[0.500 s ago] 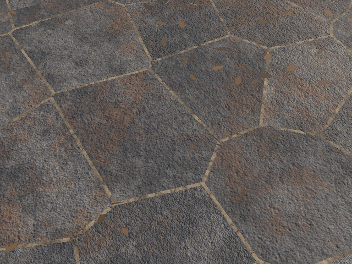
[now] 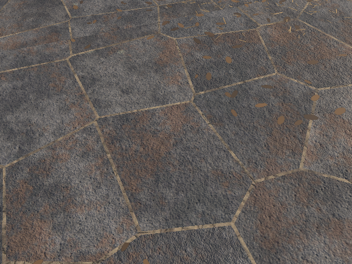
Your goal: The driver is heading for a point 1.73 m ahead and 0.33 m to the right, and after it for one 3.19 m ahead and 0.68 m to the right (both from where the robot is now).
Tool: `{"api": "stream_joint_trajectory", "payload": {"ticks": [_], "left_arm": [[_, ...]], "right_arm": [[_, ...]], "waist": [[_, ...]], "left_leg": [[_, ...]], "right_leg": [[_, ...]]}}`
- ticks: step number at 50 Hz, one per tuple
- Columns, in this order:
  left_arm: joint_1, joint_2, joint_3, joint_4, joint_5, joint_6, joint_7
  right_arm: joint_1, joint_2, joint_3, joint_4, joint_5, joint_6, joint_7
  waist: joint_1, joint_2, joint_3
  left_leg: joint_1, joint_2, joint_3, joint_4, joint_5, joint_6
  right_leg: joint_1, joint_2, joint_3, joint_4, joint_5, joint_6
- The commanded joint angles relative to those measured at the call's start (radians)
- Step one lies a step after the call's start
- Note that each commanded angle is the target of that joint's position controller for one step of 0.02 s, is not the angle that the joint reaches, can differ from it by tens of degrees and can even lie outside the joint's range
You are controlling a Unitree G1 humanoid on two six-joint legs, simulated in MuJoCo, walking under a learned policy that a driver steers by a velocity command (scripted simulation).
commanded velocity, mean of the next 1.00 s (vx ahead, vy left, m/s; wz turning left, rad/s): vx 0.00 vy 0.00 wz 0.02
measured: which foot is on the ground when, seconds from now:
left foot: down 0.00-1.00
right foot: down 0.00-1.00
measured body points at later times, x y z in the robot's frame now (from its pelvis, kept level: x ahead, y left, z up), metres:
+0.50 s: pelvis +0.01 +0.02 +0.00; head +0.01 +0.03 +0.45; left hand +0.08 +0.29 -0.14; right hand +0.09 -0.23 -0.13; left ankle -0.02 +0.14 -0.73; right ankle +0.03 -0.13 -0.73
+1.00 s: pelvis +0.01 +0.02 +0.00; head +0.02 +0.02 +0.45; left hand +0.04 +0.28 -0.15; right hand +0.03 -0.23 -0.15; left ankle -0.02 +0.14 -0.73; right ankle +0.03 -0.13 -0.73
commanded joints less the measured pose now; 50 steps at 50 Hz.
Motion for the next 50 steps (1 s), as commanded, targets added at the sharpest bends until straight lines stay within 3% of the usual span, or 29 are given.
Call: {"api": "stream_joint_trajectory", "payload": {"ticks": [1, 2, 3, 4, 8, 17, 34, 50], "left_arm": [[0.057, 0.126, 0.026, -0.039, 0.018, -0.031, -0.010], [0.028, 0.103, 0.019, -0.031, 0.026, -0.036, -0.012], [-0.014, 0.120, 0.022, -0.027, 0.026, -0.034, -0.010], [-0.030, 0.120, 0.025, -0.023, 0.021, -0.031, -0.006], [-0.007, 0.119, 0.029, 0.007, 0.012, -0.018, 0.010], [0.014, 0.116, 0.037, 0.098, 0.005, -0.008, 0.022], [0.043, 0.109, 0.036, 0.248, -0.001, 0.006, 0.041], [0.075, 0.082, 0.023, 0.320, -0.003, 0.010, 0.043]], "right_arm": [[0.015, -0.173, -0.039, -0.049, -0.021, -0.010, -0.007], [0.006, -0.121, -0.031, -0.034, -0.023, -0.014, 0.002], [-0.008, -0.076, -0.018, -0.037, -0.027, -0.021, 0.009], [-0.005, -0.072, -0.016, -0.027, -0.030, -0.029, 0.009], [0.031, -0.075, -0.011, 0.005, -0.020, -0.056, 0.003], [0.061, -0.059, -0.004, 0.067, -0.014, -0.068, -0.003], [0.101, -0.042, 0.006, 0.210, -0.008, -0.069, -0.009], [0.150, -0.025, 0.022, 0.299, -0.005, -0.068, -0.014]], "waist": [[0.044, -0.001, -0.125], [0.031, 0.076, -0.118], [0.012, 0.053, -0.075], [0.009, 0.045, -0.055], [0.008, 0.046, -0.020], [0.003, -0.005, -0.012], [0.001, -0.016, 0.003], [-0.002, -0.023, 0.024]], "left_leg": [[0.130, 0.093, -0.076, -0.070, 0.263, 0.086], [0.022, 0.087, -0.076, -0.088, 0.095, 0.119], [-0.029, 0.072, -0.076, -0.112, 0.010, 0.113], [-0.053, 0.062, -0.068, -0.118, -0.010, 0.097], [-0.068, 0.047, -0.054, -0.106, 0.047, 0.072], [-0.048, 0.032, -0.041, -0.103, 0.088, 0.075], [-0.020, 0.004, 0.000, -0.116, 0.128, 0.069], [-0.031, -0.006, 0.019, -0.127, 0.090, 0.063]], "right_leg": [[0.020, -0.076, 0.078, -0.076, 0.087, -0.045], [0.091, -0.031, 0.016, -0.071, 0.007, 0.002], [0.108, -0.027, 0.013, -0.057, 0.021, 0.021], [0.115, -0.030, 0.013, -0.050, 0.042, 0.019], [0.118, -0.034, 0.020, -0.045, 0.097, 0.010], [0.139, -0.035, 0.021, -0.055, 0.138, 0.027], [0.148, -0.031, 0.012, -0.075, 0.151, 0.023], [0.136, -0.022, 0.003, -0.085, 0.124, 0.018]]}}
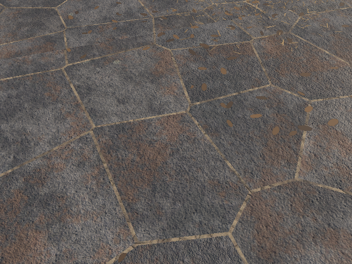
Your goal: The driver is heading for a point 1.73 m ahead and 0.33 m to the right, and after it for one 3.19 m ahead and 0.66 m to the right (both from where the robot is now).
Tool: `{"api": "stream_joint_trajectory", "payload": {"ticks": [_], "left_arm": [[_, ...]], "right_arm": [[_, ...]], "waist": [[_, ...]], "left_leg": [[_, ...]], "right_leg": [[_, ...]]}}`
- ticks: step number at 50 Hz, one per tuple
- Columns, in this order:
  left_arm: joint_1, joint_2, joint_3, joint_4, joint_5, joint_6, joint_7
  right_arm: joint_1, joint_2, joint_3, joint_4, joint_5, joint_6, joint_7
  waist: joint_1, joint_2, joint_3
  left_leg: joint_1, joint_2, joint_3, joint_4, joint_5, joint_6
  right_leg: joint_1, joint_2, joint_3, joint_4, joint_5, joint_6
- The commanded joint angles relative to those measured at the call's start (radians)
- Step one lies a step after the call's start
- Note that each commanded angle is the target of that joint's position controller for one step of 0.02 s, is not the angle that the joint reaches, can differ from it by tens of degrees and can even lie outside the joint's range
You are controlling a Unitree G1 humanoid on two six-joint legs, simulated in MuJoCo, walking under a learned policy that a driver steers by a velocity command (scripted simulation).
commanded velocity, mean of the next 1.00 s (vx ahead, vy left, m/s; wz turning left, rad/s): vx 0.36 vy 0.00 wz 0.00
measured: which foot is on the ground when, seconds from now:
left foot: down 0.00-0.28, up 0.30-0.72, down 0.74-1.00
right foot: down 0.00-0.76, up 0.78-1.00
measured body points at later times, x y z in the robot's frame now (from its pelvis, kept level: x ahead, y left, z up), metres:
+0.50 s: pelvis +0.11 -0.04 +0.01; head +0.12 -0.05 +0.46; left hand +0.02 +0.19 -0.13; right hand +0.23 -0.30 -0.12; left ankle +0.17 +0.12 -0.67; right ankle +0.02 -0.13 -0.74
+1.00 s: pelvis +0.39 +0.03 +0.01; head +0.40 +0.04 +0.46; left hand +0.51 +0.30 -0.11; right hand +0.40 -0.23 -0.13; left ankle +0.39 +0.11 -0.74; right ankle +0.48 -0.15 -0.66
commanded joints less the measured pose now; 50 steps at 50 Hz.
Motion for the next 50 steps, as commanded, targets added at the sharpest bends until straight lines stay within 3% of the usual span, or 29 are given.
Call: {"api": "stream_joint_trajectory", "payload": {"ticks": [1, 3, 5, 6, 8, 10, 12, 13, 14, 15, 16, 17, 18, 20, 21, 26, 31, 34, 35, 36, 37, 38, 39, 40, 41, 42, 44, 46, 50], "left_arm": [[0.032, 0.099, 0.013, -0.015, 0.000, -0.006, 0.003], [0.052, 0.084, 0.008, -0.002, 0.000, -0.005, 0.003], [0.051, 0.087, 0.010, -0.002, -0.009, -0.005, 0.006], [0.034, 0.087, 0.010, -0.013, -0.008, -0.012, 0.004], [0.002, 0.048, 0.001, -0.040, -0.012, -0.045, -0.012], [0.007, 0.044, 0.000, -0.052, -0.025, -0.078, -0.032], [0.123, 0.039, 0.004, -0.015, -0.033, -0.100, -0.043], [0.207, 0.058, 0.015, 0.023, -0.025, -0.102, -0.045], [0.335, 0.121, 0.034, 0.050, -0.017, -0.104, -0.043], [0.456, 0.256, 0.061, 0.062, -0.017, -0.113, -0.059], [0.386, 0.191, 0.035, 0.046, 0.000, -0.129, -0.064], [0.299, 0.139, 0.021, 0.014, -0.004, -0.137, -0.063], [0.247, 0.119, 0.013, -0.010, -0.007, -0.140, -0.067], [0.229, 0.079, -0.003, -0.022, -0.006, -0.131, -0.068], [0.259, 0.063, -0.009, -0.017, -0.002, -0.124, -0.064], [0.302, 0.125, -0.005, -0.032, 0.006, -0.102, -0.033], [0.336, 0.149, 0.010, -0.027, -0.015, -0.101, -0.026], [0.304, 0.171, 0.024, -0.037, -0.014, -0.090, -0.025], [0.289, 0.183, 0.029, -0.043, -0.009, -0.083, -0.026], [0.274, 0.174, 0.026, -0.052, -0.002, -0.074, -0.027], [0.264, 0.157, 0.015, -0.075, 0.009, -0.072, -0.029], [0.394, 0.000, -0.026, -0.092, 0.008, -0.091, -0.044], [0.359, 0.036, -0.020, -0.079, -0.017, -0.125, -0.051], [0.243, 0.123, 0.005, -0.124, -0.048, -0.145, -0.053], [0.170, 0.142, 0.009, -0.145, -0.052, -0.153, -0.046], [0.142, 0.141, 0.019, -0.146, -0.039, -0.149, -0.037], [0.186, 0.099, 0.024, -0.139, -0.024, -0.120, -0.030], [0.175, 0.080, 0.026, -0.149, -0.021, -0.100, -0.028], [-0.010, 0.101, 0.034, -0.222, -0.005, -0.099, -0.030]], "right_arm": [[0.053, -0.096, -0.014, -0.012, 0.000, -0.007, -0.003], [0.076, -0.087, -0.011, 0.004, 0.001, -0.005, -0.005], [0.079, -0.133, -0.026, 0.001, 0.013, 0.002, -0.012], [0.086, -0.153, -0.032, -0.006, 0.017, 0.000, -0.013], [0.121, -0.208, -0.052, -0.008, 0.029, -0.016, -0.011], [0.085, -0.198, -0.055, -0.022, 0.031, -0.031, -0.007], [-0.005, -0.172, -0.047, -0.051, 0.041, -0.034, 0.001], [-0.028, -0.158, -0.044, -0.066, 0.040, -0.036, 0.003], [-0.041, -0.102, -0.028, -0.079, 0.028, -0.046, 0.009], [-0.041, -0.067, -0.023, -0.122, 0.032, -0.065, 0.002], [-0.048, -0.104, -0.031, -0.126, 0.050, -0.080, 0.005], [-0.050, -0.108, -0.032, -0.124, 0.058, -0.092, 0.015], [-0.041, -0.103, -0.033, -0.110, 0.051, -0.099, 0.023], [-0.082, -0.138, -0.053, -0.115, 0.031, -0.106, 0.030], [-0.090, -0.130, -0.055, -0.115, 0.029, -0.104, 0.037], [-0.283, -0.055, -0.029, -0.189, 0.026, -0.090, 0.051], [-0.405, -0.085, -0.022, -0.243, 0.035, -0.091, 0.071], [-0.361, -0.133, -0.039, -0.248, 0.033, -0.099, 0.080], [-0.281, -0.162, -0.055, -0.229, 0.033, -0.099, 0.077], [-0.114, -0.200, -0.080, -0.177, 0.036, -0.096, 0.071], [0.069, -0.251, -0.100, -0.132, 0.033, -0.090, 0.061], [0.189, -0.351, -0.120, -0.103, 0.010, -0.086, 0.060], [0.165, -0.268, -0.094, -0.098, 0.012, -0.086, 0.065], [0.053, -0.213, -0.076, -0.110, 0.019, -0.094, 0.066], [-0.050, -0.174, -0.063, -0.134, 0.017, -0.100, 0.067], [-0.110, -0.141, -0.053, -0.141, 0.007, -0.105, 0.073], [-0.135, -0.105, -0.042, -0.128, -0.005, -0.112, 0.080], [-0.095, -0.119, -0.043, -0.103, -0.001, -0.116, 0.073], [-0.011, -0.170, -0.050, -0.076, -0.001, -0.110, 0.042]], "waist": [[0.000, 0.007, 0.012], [-0.001, 0.014, -0.008], [-0.010, 0.060, 0.038], [-0.021, 0.087, 0.079], [-0.040, 0.197, 0.122], [-0.018, 0.199, 0.163], [0.060, 0.160, 0.150], [0.084, 0.098, 0.122], [0.120, -0.094, 0.052], [0.136, -0.345, -0.005], [0.088, -0.220, 0.038], [0.054, -0.135, 0.101], [0.036, -0.095, 0.098], [0.030, -0.079, 0.089], [0.035, -0.095, 0.071], [0.063, -0.072, 0.087], [0.063, -0.091, 0.127], [0.001, -0.100, 0.070], [-0.047, -0.120, 0.004], [-0.128, -0.118, -0.096], [-0.202, -0.076, -0.215], [-0.137, 0.212, -0.401], [-0.146, 0.224, -0.423], [-0.116, 0.185, -0.226], [-0.082, 0.094, -0.136], [-0.046, 0.042, -0.081], [0.013, 0.082, -0.061], [0.026, 0.080, -0.030], [-0.008, 0.046, 0.024]], "left_leg": [[-0.105, 0.021, -0.010, -0.113, 0.129, 0.011], [-0.098, 0.014, -0.004, -0.125, 0.023, 0.015], [-0.139, 0.028, -0.047, -0.156, -0.325, 0.059], [-0.163, 0.071, -0.110, -0.196, -0.462, 0.092], [-0.150, 0.231, -0.327, -0.301, -0.570, 0.182], [-0.181, 0.301, -0.407, -0.325, -0.503, 0.225], [-0.256, 0.221, -0.269, -0.236, -0.376, 0.163], [-0.305, 0.147, -0.177, -0.123, -0.258, 0.128], [-0.392, 0.048, -0.030, 0.188, -0.111, 0.072], [-0.571, -0.054, 0.051, 0.465, -0.219, 0.036], [-0.639, -0.001, -0.048, 0.659, -0.241, 0.051], [-0.691, 0.050, -0.067, 0.728, -0.146, 0.075], [-0.687, 0.085, -0.050, 0.720, -0.050, 0.089], [-0.655, 0.127, -0.017, 0.619, 0.074, 0.085], [-0.629, 0.128, 0.006, 0.581, 0.104, 0.075], [-0.584, 0.099, 0.071, 0.281, 0.239, 0.013], [-0.479, 0.071, 0.077, 0.095, 0.329, 0.033], [-0.373, 0.041, 0.084, 0.052, 0.276, 0.079], [-0.255, 0.008, 0.107, 0.064, 0.250, 0.099], [-0.049, -0.023, 0.125, 0.064, 0.241, 0.126], [0.247, 0.086, -0.003, 0.082, 0.195, 0.174], [0.601, 0.368, -0.516, -0.033, -0.057, 0.351], [0.573, 0.407, -0.768, -0.227, -0.164, 0.359], [0.415, 0.370, -0.614, -0.242, -0.146, 0.294], [0.243, 0.336, -0.459, -0.259, -0.030, 0.260], [0.097, 0.294, -0.337, -0.283, 0.092, 0.238], [-0.045, 0.230, -0.202, -0.332, 0.168, 0.218], [-0.101, 0.216, -0.141, -0.371, 0.216, 0.236], [-0.053, 0.218, -0.101, -0.406, 0.268, 0.242]], "right_leg": [[0.059, 0.009, -0.022, -0.056, 0.126, -0.023], [0.066, 0.024, -0.039, -0.051, 0.034, -0.024], [-0.010, 0.079, -0.095, 0.027, -0.256, -0.038], [-0.078, 0.085, -0.103, 0.072, -0.329, -0.048], [-0.177, 0.069, -0.119, 0.252, -0.228, -0.057], [-0.194, 0.012, -0.076, 0.290, -0.219, -0.094], [0.019, 0.025, -0.101, 0.040, -0.176, -0.124], [0.153, 0.043, -0.086, -0.029, -0.099, -0.114], [0.297, -0.104, 0.150, -0.142, -0.147, -0.147], [0.397, -0.320, 0.595, -0.320, -0.299, -0.289], [0.337, -0.377, 0.710, -0.354, -0.369, -0.328], [0.298, -0.352, 0.594, -0.342, -0.340, -0.304], [0.284, -0.296, 0.465, -0.345, -0.275, -0.268], [0.280, -0.220, 0.273, -0.357, -0.039, -0.214], [0.286, -0.193, 0.208, -0.358, 0.060, -0.205], [0.222, -0.165, 0.075, -0.389, 0.233, -0.223], [0.215, -0.201, 0.031, -0.412, 0.246, -0.222], [0.310, -0.229, 0.001, -0.300, 0.522, -0.193], [0.320, -0.222, -0.017, -0.194, 0.720, -0.180], [0.279, -0.183, -0.049, -0.003, 0.837, -0.156], [0.083, -0.141, -0.066, 0.268, 0.661, -0.125], [-0.293, 0.055, -0.073, 0.696, 0.047, -0.054], [-0.411, 0.083, 0.080, 0.861, -0.316, -0.073], [-0.506, 0.021, 0.069, 0.911, -0.263, -0.098], [-0.477, -0.038, 0.044, 0.873, -0.161, -0.110], [-0.422, -0.078, 0.027, 0.810, -0.089, -0.109], [-0.304, -0.119, 0.029, 0.722, -0.032, -0.108], [-0.307, -0.128, 0.010, 0.663, -0.014, -0.096], [-0.459, -0.137, -0.001, 0.429, 0.185, -0.057]]}}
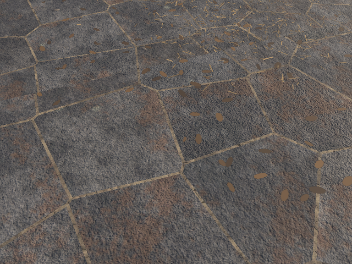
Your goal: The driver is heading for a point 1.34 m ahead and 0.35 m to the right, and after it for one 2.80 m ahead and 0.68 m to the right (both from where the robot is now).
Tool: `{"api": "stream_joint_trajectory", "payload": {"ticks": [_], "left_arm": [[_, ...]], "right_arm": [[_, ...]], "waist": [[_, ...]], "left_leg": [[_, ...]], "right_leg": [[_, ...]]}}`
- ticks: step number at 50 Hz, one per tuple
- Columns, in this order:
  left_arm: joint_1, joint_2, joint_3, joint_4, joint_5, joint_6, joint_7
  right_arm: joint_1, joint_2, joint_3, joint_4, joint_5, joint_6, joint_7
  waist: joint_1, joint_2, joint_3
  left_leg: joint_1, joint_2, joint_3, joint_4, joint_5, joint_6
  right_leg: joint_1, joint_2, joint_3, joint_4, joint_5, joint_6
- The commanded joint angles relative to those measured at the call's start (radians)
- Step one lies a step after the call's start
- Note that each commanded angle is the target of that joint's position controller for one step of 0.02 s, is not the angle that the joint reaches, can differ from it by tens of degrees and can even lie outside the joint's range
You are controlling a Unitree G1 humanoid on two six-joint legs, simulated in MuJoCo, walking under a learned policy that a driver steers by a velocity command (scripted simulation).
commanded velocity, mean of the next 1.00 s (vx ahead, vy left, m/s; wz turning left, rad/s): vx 0.50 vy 0.00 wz -0.13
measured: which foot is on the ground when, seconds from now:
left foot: down 0.00-0.28, up 0.30-0.80, down 0.82-1.00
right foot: up 0.00-0.26, down 0.28-0.84, up 0.86-1.00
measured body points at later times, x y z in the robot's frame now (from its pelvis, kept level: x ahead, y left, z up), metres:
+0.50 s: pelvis +0.30 -0.07 +0.00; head +0.32 -0.08 +0.45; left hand +0.35 +0.20 -0.13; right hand +0.39 -0.34 -0.14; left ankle +0.31 +0.10 -0.66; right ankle +0.32 -0.15 -0.75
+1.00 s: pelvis +0.58 +0.00 -0.01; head +0.60 +0.00 +0.44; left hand +0.68 +0.26 -0.14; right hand +0.64 -0.29 -0.12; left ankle +0.63 +0.09 -0.75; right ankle +0.53 -0.15 -0.66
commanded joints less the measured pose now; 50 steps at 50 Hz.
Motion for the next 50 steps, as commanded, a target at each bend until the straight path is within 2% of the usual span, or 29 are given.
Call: {"api": "stream_joint_trajectory", "payload": {"ticks": [1, 5, 8, 10, 12, 13, 14, 15, 16, 17, 18, 19, 20, 22, 24, 28, 31, 35, 38, 39, 40, 41, 42, 43, 44, 45, 46, 48, 50], "left_arm": [[-0.011, 0.037, 0.010, -0.052, 0.008, -0.003, -0.005], [-0.166, 0.018, -0.005, -0.094, -0.001, -0.013, -0.024], [-0.245, 0.024, -0.011, -0.130, -0.007, -0.018, -0.043], [-0.264, 0.039, -0.010, -0.150, -0.008, -0.024, -0.056], [-0.200, 0.074, 0.003, -0.144, -0.009, -0.028, -0.061], [-0.097, 0.105, 0.021, -0.117, -0.008, -0.029, -0.060], [0.085, 0.157, 0.047, -0.062, -0.006, -0.028, -0.052], [0.248, 0.248, 0.070, -0.030, 0.015, -0.026, -0.045], [0.298, 0.245, 0.065, -0.011, 0.008, -0.020, -0.052], [0.258, 0.159, 0.039, -0.015, 0.002, -0.022, -0.050], [0.154, 0.130, 0.028, -0.038, 0.001, -0.023, -0.046], [0.077, 0.106, 0.019, -0.054, 0.010, -0.024, -0.047], [0.037, 0.079, 0.011, -0.059, 0.019, -0.027, -0.050], [0.029, 0.056, 0.005, -0.047, 0.023, -0.031, -0.056], [0.058, 0.083, 0.011, -0.028, 0.018, -0.035, -0.050], [0.122, 0.109, 0.017, -0.001, 0.015, -0.024, -0.026], [0.175, 0.117, 0.018, 0.019, 0.006, -0.019, -0.017], [0.248, 0.126, 0.024, 0.053, -0.007, -0.003, -0.011], [0.237, 0.142, 0.035, 0.053, -0.011, 0.012, -0.001], [0.222, 0.149, 0.039, 0.048, -0.011, 0.017, -0.001], [0.202, 0.143, 0.036, 0.039, -0.009, 0.020, -0.001], [0.193, 0.106, 0.023, 0.023, 0.002, 0.021, -0.003], [0.266, 0.011, -0.003, -0.008, 0.011, 0.012, -0.006], [0.316, -0.023, -0.016, -0.009, -0.010, -0.004, -0.008], [0.253, 0.092, 0.014, -0.016, -0.034, -0.011, -0.007], [0.184, 0.112, 0.022, -0.036, -0.040, -0.011, -0.004], [0.153, 0.100, 0.025, -0.041, -0.031, -0.005, 0.000], [0.171, 0.061, 0.034, -0.042, -0.021, 0.021, -0.001], [0.166, 0.028, 0.033, -0.057, -0.022, 0.044, -0.004]], "right_arm": [[-0.037, -0.143, -0.021, -0.058, 0.002, -0.012, -0.023], [0.050, -0.163, -0.023, -0.034, 0.016, -0.004, -0.033], [0.112, -0.166, -0.026, -0.007, 0.021, 0.012, -0.035], [0.122, -0.175, -0.033, 0.001, 0.022, 0.025, -0.039], [0.098, -0.191, -0.040, -0.006, 0.021, 0.036, -0.040], [0.074, -0.194, -0.040, -0.013, 0.018, 0.042, -0.040], [0.065, -0.168, -0.029, -0.025, 0.011, 0.046, -0.039], [0.140, -0.091, -0.003, -0.048, -0.002, 0.036, -0.033], [0.206, -0.009, 0.024, -0.033, 0.003, 0.011, -0.024], [0.110, -0.128, -0.006, -0.046, 0.035, -0.010, -0.019], [0.018, -0.166, -0.015, -0.079, 0.052, -0.024, -0.019], [-0.029, -0.162, -0.018, -0.084, 0.044, -0.027, -0.026], [-0.035, -0.147, -0.025, -0.084, 0.031, -0.019, -0.030], [0.005, -0.095, -0.023, -0.073, 0.026, 0.008, -0.031], [-0.015, -0.081, -0.024, -0.083, 0.021, 0.025, -0.035], [-0.167, -0.083, -0.026, -0.137, 0.008, 0.024, -0.033], [-0.286, -0.066, -0.018, -0.170, 0.011, 0.015, -0.023], [-0.398, -0.077, -0.014, -0.213, 0.020, 0.002, -0.007], [-0.382, -0.116, -0.024, -0.223, 0.023, -0.015, 0.005], [-0.339, -0.134, -0.032, -0.215, 0.023, -0.020, 0.005], [-0.238, -0.163, -0.049, -0.187, 0.022, -0.023, 0.001], [-0.062, -0.216, -0.072, -0.143, 0.013, -0.026, -0.008], [0.083, -0.312, -0.096, -0.124, -0.007, -0.023, -0.017], [0.107, -0.285, -0.087, -0.115, -0.001, -0.014, -0.012], [0.041, -0.198, -0.061, -0.131, 0.005, -0.014, -0.014], [-0.031, -0.154, -0.048, -0.146, 0.007, -0.013, -0.017], [-0.096, -0.127, -0.040, -0.148, 0.003, -0.014, -0.015], [-0.158, -0.097, -0.033, -0.143, -0.010, -0.018, -0.014], [-0.161, -0.109, -0.040, -0.131, -0.010, -0.024, -0.018]], "waist": [[0.037, 0.084, 0.058], [-0.016, 0.080, 0.074], [-0.037, 0.076, 0.094], [-0.025, 0.083, 0.089], [0.023, 0.112, 0.041], [0.084, 0.124, -0.026], [0.161, 0.112, -0.143], [0.165, -0.035, -0.310], [0.143, -0.224, -0.425], [0.160, -0.142, -0.326], [0.136, -0.098, -0.183], [0.108, -0.019, -0.111], [0.073, -0.004, -0.064], [0.031, -0.026, -0.049], [0.021, -0.021, -0.017], [0.051, -0.008, 0.026], [0.088, -0.009, 0.050], [0.114, -0.010, 0.081], [0.077, -0.030, 0.061], [0.049, -0.044, 0.036], [-0.007, -0.044, -0.022], [-0.079, -0.021, -0.153], [-0.079, 0.166, -0.324], [-0.062, 0.367, -0.430], [-0.063, 0.258, -0.298], [-0.046, 0.197, -0.182], [-0.016, 0.137, -0.104], [0.039, 0.167, -0.039], [0.055, 0.149, -0.010]], "left_leg": [[-0.063, 0.270, -0.187, -0.184, 0.123, 0.148], [-0.007, 0.256, -0.133, -0.182, 0.130, 0.122], [0.121, 0.300, -0.138, -0.136, 0.157, 0.120], [0.201, 0.335, -0.147, -0.086, 0.224, 0.108], [0.236, 0.341, -0.139, 0.003, 0.432, 0.087], [0.223, 0.313, -0.112, 0.128, 0.609, 0.069], [0.129, 0.257, -0.072, 0.340, 0.632, 0.039], [-0.217, 0.152, -0.022, 0.712, 0.317, -0.017], [-0.485, 0.005, -0.109, 0.961, -0.408, -0.049], [-0.592, 0.066, -0.198, 1.062, -0.411, -0.025], [-0.631, 0.121, -0.163, 1.052, -0.313, -0.012], [-0.590, 0.167, -0.141, 1.003, -0.221, -0.013], [-0.535, 0.199, -0.139, 0.947, -0.166, -0.017], [-0.450, 0.224, -0.137, 0.885, -0.122, -0.026], [-0.475, 0.233, -0.124, 0.820, -0.082, -0.044], [-0.570, 0.231, -0.111, 0.583, 0.124, -0.075], [-0.517, 0.193, -0.077, 0.400, 0.251, -0.077], [-0.521, 0.161, -0.090, 0.273, 0.232, -0.077], [-0.443, 0.145, -0.107, 0.214, 0.154, -0.057], [-0.366, 0.129, -0.094, 0.207, 0.117, -0.048], [-0.219, 0.106, -0.071, 0.186, 0.095, -0.029], [0.051, 0.157, -0.110, 0.230, 0.107, 0.011], [0.450, 0.402, -0.424, 0.230, 0.040, 0.118], [0.560, 0.522, -0.768, 0.078, -0.117, 0.199], [0.446, 0.485, -0.683, 0.045, -0.205, 0.154], [0.305, 0.458, -0.533, 0.026, -0.190, 0.113], [0.159, 0.419, -0.428, -0.015, -0.125, 0.095], [-0.005, 0.367, -0.276, -0.083, -0.044, 0.076], [-0.054, 0.360, -0.183, -0.126, 0.029, 0.092]], "right_leg": [[-0.037, -0.019, 0.010, -0.173, 0.173, 0.019], [0.016, 0.033, -0.038, -0.392, 0.296, 0.021], [-0.025, 0.047, -0.033, -0.466, 0.252, 0.007], [-0.030, 0.056, -0.030, -0.499, 0.178, -0.016], [0.088, 0.093, -0.057, -0.519, 0.099, -0.045], [0.242, 0.129, -0.089, -0.534, 0.093, -0.068], [0.503, 0.123, -0.078, -0.519, 0.117, -0.104], [0.912, -0.119, 0.253, -0.496, 0.077, -0.222], [1.103, -0.267, 0.660, -0.656, -0.094, -0.319], [1.037, -0.229, 0.625, -0.702, -0.170, -0.268], [0.881, -0.202, 0.474, -0.728, -0.096, -0.229], [0.729, -0.168, 0.367, -0.761, 0.010, -0.215], [0.617, -0.131, 0.282, -0.794, 0.089, -0.202], [0.520, -0.090, 0.197, -0.850, 0.126, -0.200], [0.483, -0.082, 0.142, -0.883, 0.182, -0.213], [0.515, -0.062, 0.070, -0.912, 0.216, -0.198], [0.512, -0.033, 0.026, -0.919, 0.192, -0.174], [0.611, -0.071, 0.071, -0.865, 0.173, -0.174], [0.666, -0.109, 0.120, -0.790, 0.209, -0.152], [0.665, -0.108, 0.128, -0.744, 0.271, -0.142], [0.645, -0.071, 0.108, -0.636, 0.389, -0.121], [0.537, -0.008, 0.070, -0.417, 0.362, -0.090], [0.195, 0.130, -0.014, -0.041, 0.042, -0.022], [-0.012, 0.195, 0.046, 0.191, -0.440, -0.002], [-0.093, 0.131, 0.108, 0.290, -0.406, -0.013], [-0.115, 0.082, 0.077, 0.291, -0.318, -0.023], [-0.073, 0.043, 0.065, 0.246, -0.238, -0.022], [0.028, -0.005, 0.069, 0.175, -0.153, -0.023], [0.033, -0.017, 0.058, 0.148, -0.110, -0.018]]}}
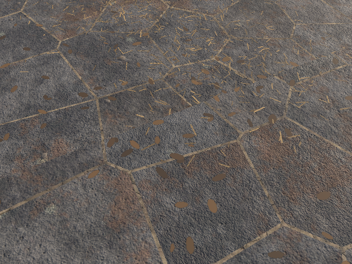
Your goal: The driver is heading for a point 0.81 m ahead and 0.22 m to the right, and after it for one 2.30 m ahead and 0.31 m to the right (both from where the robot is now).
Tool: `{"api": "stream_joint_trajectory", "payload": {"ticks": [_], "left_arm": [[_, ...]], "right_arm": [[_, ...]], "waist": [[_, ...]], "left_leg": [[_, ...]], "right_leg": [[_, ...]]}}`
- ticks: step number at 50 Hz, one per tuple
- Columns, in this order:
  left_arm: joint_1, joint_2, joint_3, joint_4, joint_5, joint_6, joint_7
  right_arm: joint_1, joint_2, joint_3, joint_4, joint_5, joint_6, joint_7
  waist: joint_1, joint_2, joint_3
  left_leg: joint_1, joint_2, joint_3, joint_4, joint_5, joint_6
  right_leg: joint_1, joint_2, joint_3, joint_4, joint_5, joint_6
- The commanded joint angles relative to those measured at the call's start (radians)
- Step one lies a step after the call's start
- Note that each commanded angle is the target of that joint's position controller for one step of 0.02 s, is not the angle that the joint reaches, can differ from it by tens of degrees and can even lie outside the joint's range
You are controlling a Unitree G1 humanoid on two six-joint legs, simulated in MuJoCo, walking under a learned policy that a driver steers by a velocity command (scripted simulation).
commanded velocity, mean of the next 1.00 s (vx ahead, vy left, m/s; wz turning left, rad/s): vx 0.50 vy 0.00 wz -0.46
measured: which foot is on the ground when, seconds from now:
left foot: down 0.00-0.38, up 0.40-0.84, down 0.86-1.00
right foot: up 0.00-0.34, down 0.36-0.88, up 0.90-1.00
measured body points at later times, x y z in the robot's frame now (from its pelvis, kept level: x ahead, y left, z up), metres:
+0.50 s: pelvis +0.26 -0.08 -0.01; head +0.30 -0.10 +0.44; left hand +0.45 +0.15 -0.12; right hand +0.29 -0.38 -0.13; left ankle +0.22 +0.10 -0.64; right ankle +0.29 -0.16 -0.74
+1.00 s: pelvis +0.55 -0.12 -0.01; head +0.58 -0.13 +0.44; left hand +0.74 +0.09 -0.13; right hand +0.55 -0.42 -0.11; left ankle +0.64 -0.07 -0.74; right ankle +0.39 -0.19 -0.65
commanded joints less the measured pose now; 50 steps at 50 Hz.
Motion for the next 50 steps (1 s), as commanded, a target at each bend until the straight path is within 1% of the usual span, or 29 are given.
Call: {"api": "stream_joint_trajectory", "payload": {"ticks": [1, 4, 8, 13, 15, 16, 17, 18, 19, 20, 21, 22, 23, 24, 25, 29, 33, 35, 38, 41, 42, 43, 44, 45, 46, 47, 48, 49, 50], "left_arm": [[0.038, 0.020, 0.015, -0.066, 0.003, 0.020, 0.000], [-0.029, 0.024, 0.018, -0.101, 0.012, 0.023, -0.008], [-0.165, 0.006, 0.004, -0.148, 0.016, 0.014, -0.036], [-0.291, 0.013, -0.004, -0.225, 0.013, 0.016, -0.068], [-0.266, 0.042, 0.009, -0.241, 0.013, 0.020, -0.075], [-0.208, 0.066, 0.022, -0.236, 0.012, 0.023, -0.075], [-0.083, 0.105, 0.045, -0.208, 0.008, 0.024, -0.072], [0.090, 0.175, 0.084, -0.160, 0.006, 0.028, -0.057], [0.154, 0.285, 0.108, -0.142, 0.003, 0.035, -0.035], [0.131, 0.307, 0.097, -0.185, 0.015, 0.013, -0.044], [0.131, 0.216, 0.070, -0.180, 0.023, -0.001, -0.054], [0.089, 0.175, 0.058, -0.179, 0.020, -0.012, -0.053], [0.009, 0.143, 0.048, -0.195, 0.018, -0.017, -0.051], [-0.050, 0.109, 0.036, -0.211, 0.023, -0.018, -0.048], [-0.072, 0.097, 0.029, -0.224, 0.030, -0.018, -0.043], [-0.019, 0.148, 0.041, -0.216, 0.022, -0.025, -0.016], [0.027, 0.140, 0.037, -0.201, 0.019, -0.017, -0.002], [0.065, 0.135, 0.035, -0.178, 0.019, -0.019, -0.003], [0.106, 0.128, 0.032, -0.150, 0.017, -0.016, -0.003], [0.111, 0.142, 0.036, -0.138, 0.021, -0.004, 0.004], [0.092, 0.142, 0.034, -0.143, 0.021, 0.000, 0.004], [0.079, 0.120, 0.025, -0.152, 0.025, 0.002, 0.002], [0.077, 0.086, 0.007, -0.175, 0.040, 0.003, 0.002], [0.242, 0.005, -0.013, -0.172, 0.013, -0.013, -0.001], [0.207, 0.088, -0.004, -0.157, 0.002, -0.022, -0.001], [0.084, 0.138, 0.009, -0.182, -0.004, -0.026, -0.003], [0.014, 0.129, 0.005, -0.200, 0.007, -0.029, -0.002], [-0.023, 0.120, 0.008, -0.211, 0.024, -0.032, -0.003], [-0.012, 0.108, 0.011, -0.212, 0.028, -0.030, -0.005]], "right_arm": [[-0.017, -0.114, -0.027, -0.033, -0.005, -0.019, -0.008], [0.009, -0.140, -0.036, -0.020, -0.007, -0.016, -0.023], [0.044, -0.170, -0.043, -0.017, 0.001, -0.003, -0.035], [0.118, -0.204, -0.056, 0.000, 0.023, 0.030, -0.036], [0.100, -0.230, -0.064, -0.009, 0.031, 0.043, -0.037], [0.088, -0.245, -0.068, -0.015, 0.035, 0.051, -0.039], [0.068, -0.251, -0.069, -0.022, 0.040, 0.060, -0.040], [0.070, -0.236, -0.061, -0.029, 0.035, 0.060, -0.041], [0.102, -0.119, -0.027, -0.069, -0.009, 0.047, -0.036], [0.119, -0.082, -0.005, -0.114, 0.006, 0.002, -0.023], [-0.012, -0.163, -0.025, -0.139, 0.050, -0.029, -0.011], [-0.042, -0.163, -0.023, -0.149, 0.060, -0.045, -0.007], [-0.032, -0.157, -0.025, -0.127, 0.037, -0.048, -0.016], [-0.016, -0.173, -0.036, -0.117, 0.019, -0.039, -0.021], [0.000, -0.175, -0.041, -0.115, 0.015, -0.023, -0.019], [-0.075, -0.126, -0.032, -0.154, -0.006, 0.008, -0.023], [-0.200, -0.092, -0.013, -0.190, 0.003, 0.001, -0.009], [-0.246, -0.090, -0.007, -0.204, 0.011, -0.005, 0.003], [-0.279, -0.119, -0.010, -0.226, 0.016, -0.017, 0.017], [-0.236, -0.150, -0.018, -0.225, 0.016, -0.029, 0.023], [-0.166, -0.166, -0.028, -0.206, 0.014, -0.033, 0.022], [-0.044, -0.201, -0.045, -0.173, 0.005, -0.036, 0.018], [0.126, -0.251, -0.056, -0.153, -0.006, -0.035, 0.014], [0.226, -0.318, -0.078, -0.104, -0.003, -0.023, 0.022], [0.226, -0.218, -0.052, -0.102, 0.030, -0.021, 0.029], [0.156, -0.167, -0.037, -0.117, 0.031, -0.016, 0.026], [0.085, -0.155, -0.028, -0.134, 0.017, -0.008, 0.023], [0.049, -0.135, -0.021, -0.137, 0.008, -0.004, 0.023], [0.037, -0.121, -0.013, -0.136, -0.002, -0.006, 0.021]], "waist": [[0.021, 0.137, -0.014], [0.013, 0.105, 0.009], [-0.031, 0.085, 0.041], [-0.063, 0.087, 0.079], [-0.026, 0.118, 0.039], [0.013, 0.137, -0.006], [0.089, 0.132, -0.072], [0.169, 0.090, -0.163], [0.125, -0.139, -0.216], [0.073, -0.191, -0.380], [0.128, -0.056, -0.310], [0.103, -0.040, -0.197], [0.053, 0.040, -0.135], [0.017, 0.030, -0.100], [-0.006, 0.017, -0.092], [-0.002, 0.022, -0.054], [0.051, -0.033, -0.022], [0.079, -0.044, -0.010], [0.092, -0.048, 0.007], [0.062, -0.077, 0.007], [0.020, -0.081, -0.023], [-0.037, -0.060, -0.113], [-0.103, 0.035, -0.265], [-0.040, 0.368, -0.374], [-0.075, 0.281, -0.322], [-0.087, 0.184, -0.173], [-0.061, 0.099, -0.102], [-0.041, 0.084, -0.047], [-0.013, 0.113, -0.046]], "left_leg": [[0.080, 0.281, -0.198, -0.276, 0.077, 0.144], [0.116, 0.275, -0.101, -0.291, 0.154, 0.145], [0.161, 0.261, 0.012, -0.296, 0.191, 0.126], [0.330, 0.308, 0.072, -0.222, 0.299, 0.105], [0.366, 0.312, 0.105, -0.114, 0.587, 0.084], [0.370, 0.308, 0.118, -0.011, 0.757, 0.073], [0.337, 0.283, 0.141, 0.166, 0.847, 0.053], [0.183, 0.242, 0.154, 0.416, 0.720, 0.010], [-0.184, 0.133, 0.147, 0.769, 0.003, -0.044], [-0.446, -0.038, -0.101, 0.994, -0.461, -0.067], [-0.564, 0.016, -0.199, 1.022, -0.386, -0.043], [-0.586, 0.059, -0.187, 0.956, -0.292, -0.016], [-0.515, 0.105, -0.191, 0.867, -0.218, -0.014], [-0.438, 0.131, -0.194, 0.786, -0.175, -0.021], [-0.379, 0.142, -0.197, 0.751, -0.147, -0.029], [-0.373, 0.110, -0.168, 0.541, -0.011, -0.088], [-0.314, 0.057, -0.154, 0.233, 0.243, -0.093], [-0.269, 0.044, -0.147, 0.169, 0.316, -0.084], [-0.301, 0.043, -0.160, 0.109, 0.262, -0.051], [-0.266, 0.030, -0.144, 0.075, 0.129, -0.005], [-0.172, 0.007, -0.116, 0.043, 0.116, 0.018], [0.013, 0.020, -0.125, 0.051, 0.150, 0.055], [0.287, 0.174, -0.301, 0.081, 0.165, 0.120], [0.622, 0.380, -0.766, -0.016, -0.046, 0.288], [0.615, 0.380, -0.888, -0.105, -0.285, 0.268], [0.487, 0.345, -0.735, -0.121, -0.295, 0.219], [0.351, 0.304, -0.616, -0.138, -0.202, 0.191], [0.246, 0.271, -0.542, -0.162, -0.092, 0.191], [0.190, 0.242, -0.484, -0.180, -0.007, 0.181]], "right_leg": [[-0.126, -0.085, 0.059, -0.015, 0.101, 0.003], [-0.188, -0.080, 0.065, -0.149, 0.239, 0.017], [-0.165, -0.061, -0.012, -0.363, 0.374, 0.015], [-0.193, -0.031, -0.081, -0.491, 0.275, -0.021], [-0.099, 0.021, -0.133, -0.507, 0.178, -0.055], [-0.008, 0.062, -0.163, -0.506, 0.129, -0.077], [0.159, 0.112, -0.186, -0.552, 0.144, -0.108], [0.444, 0.132, -0.140, -0.607, 0.197, -0.149], [0.723, -0.103, 0.261, -0.643, 0.184, -0.245], [0.910, -0.275, 0.806, -0.831, 0.007, -0.417], [0.888, -0.256, 0.723, -0.889, 0.029, -0.353], [0.768, -0.218, 0.561, -0.878, 0.097, -0.311], [0.614, -0.168, 0.442, -0.877, 0.186, -0.271], [0.495, -0.133, 0.361, -0.889, 0.282, -0.250], [0.425, -0.113, 0.327, -0.912, 0.322, -0.244], [0.327, -0.074, 0.243, -0.946, 0.432, -0.247], [0.294, -0.021, 0.178, -0.942, 0.313, -0.187], [0.295, -0.037, 0.187, -0.943, 0.267, -0.176], [0.406, -0.089, 0.236, -0.884, 0.277, -0.172], [0.500, -0.132, 0.278, -0.814, 0.408, -0.152], [0.507, -0.110, 0.262, -0.745, 0.546, -0.136], [0.475, -0.053, 0.219, -0.593, 0.648, -0.111], [0.323, 0.019, 0.156, -0.314, 0.463, -0.074], [-0.069, 0.180, 0.082, 0.034, -0.135, 0.008], [-0.210, 0.141, 0.165, 0.143, -0.239, 0.004], [-0.262, 0.094, 0.150, 0.159, -0.153, -0.003], [-0.233, 0.043, 0.099, 0.120, -0.071, -0.005], [-0.211, 0.012, 0.081, 0.054, -0.019, -0.001], [-0.155, -0.017, 0.077, 0.007, 0.017, -0.001]]}}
